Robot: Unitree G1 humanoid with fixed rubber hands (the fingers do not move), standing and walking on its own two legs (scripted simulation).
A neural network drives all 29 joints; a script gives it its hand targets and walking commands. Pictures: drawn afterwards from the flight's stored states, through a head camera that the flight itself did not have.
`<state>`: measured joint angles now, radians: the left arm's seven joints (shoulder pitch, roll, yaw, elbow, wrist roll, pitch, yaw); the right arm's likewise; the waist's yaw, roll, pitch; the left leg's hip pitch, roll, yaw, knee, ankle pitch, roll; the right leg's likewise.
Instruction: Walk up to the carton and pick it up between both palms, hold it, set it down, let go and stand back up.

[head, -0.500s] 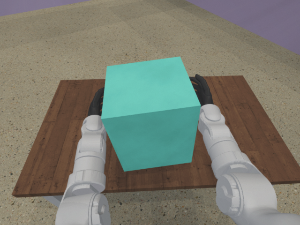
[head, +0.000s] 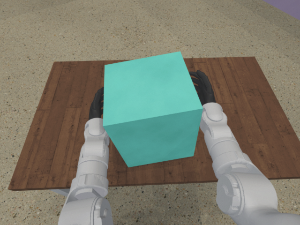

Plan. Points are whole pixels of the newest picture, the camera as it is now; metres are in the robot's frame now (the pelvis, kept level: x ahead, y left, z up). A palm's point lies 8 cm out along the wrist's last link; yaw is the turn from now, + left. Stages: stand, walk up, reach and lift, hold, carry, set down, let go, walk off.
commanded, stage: set down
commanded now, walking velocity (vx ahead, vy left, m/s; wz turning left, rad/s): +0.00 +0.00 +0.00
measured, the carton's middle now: (152, 113) +0.41 +0.03 +0.01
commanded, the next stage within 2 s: none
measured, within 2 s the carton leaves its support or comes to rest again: rests again in 1.26 s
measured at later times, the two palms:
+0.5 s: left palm (98, 117) +0.39 +0.18 +0.02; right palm (203, 100) +0.43 -0.12 +0.05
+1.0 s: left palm (99, 118) +0.39 +0.18 +0.02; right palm (203, 102) +0.43 -0.12 +0.05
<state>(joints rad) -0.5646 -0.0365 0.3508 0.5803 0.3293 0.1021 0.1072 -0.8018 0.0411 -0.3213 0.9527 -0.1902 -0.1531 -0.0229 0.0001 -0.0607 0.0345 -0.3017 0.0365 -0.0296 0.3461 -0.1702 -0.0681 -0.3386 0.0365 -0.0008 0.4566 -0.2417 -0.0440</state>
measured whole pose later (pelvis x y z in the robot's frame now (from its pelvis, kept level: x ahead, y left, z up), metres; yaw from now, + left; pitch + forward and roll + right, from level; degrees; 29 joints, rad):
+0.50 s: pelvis +0.01 +0.00 +0.00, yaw +0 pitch +12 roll +2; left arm -0.56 -0.04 0.38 0.67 0.30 -0.09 0.14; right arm -0.80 0.04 -0.32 0.98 -0.24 -0.27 -0.03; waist 0.00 -0.03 0.00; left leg -0.38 0.04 -0.03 0.35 -0.17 -0.07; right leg -0.42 0.04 0.00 0.46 -0.24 -0.04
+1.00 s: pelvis +0.00 +0.00 +0.00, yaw +0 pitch +12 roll +2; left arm -0.58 -0.05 0.44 0.74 0.34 -0.18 0.13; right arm -0.80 0.05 -0.38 0.98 -0.31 -0.30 -0.02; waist 0.00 -0.03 0.00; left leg -0.39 0.04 -0.03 0.35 -0.16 -0.07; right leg -0.43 0.04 0.00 0.46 -0.23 -0.05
